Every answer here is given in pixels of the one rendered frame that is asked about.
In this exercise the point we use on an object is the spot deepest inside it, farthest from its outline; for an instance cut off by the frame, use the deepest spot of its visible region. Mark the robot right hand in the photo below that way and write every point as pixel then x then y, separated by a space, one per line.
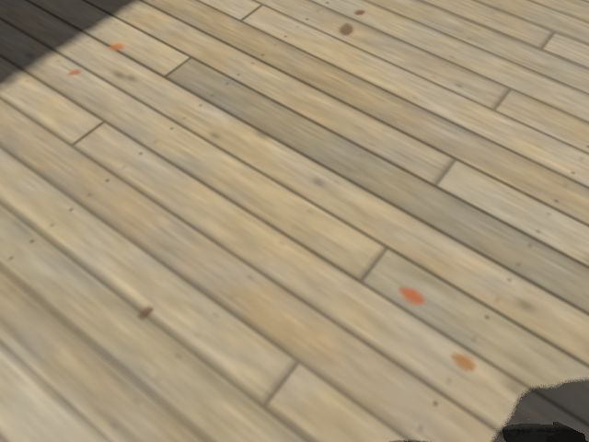
pixel 541 433

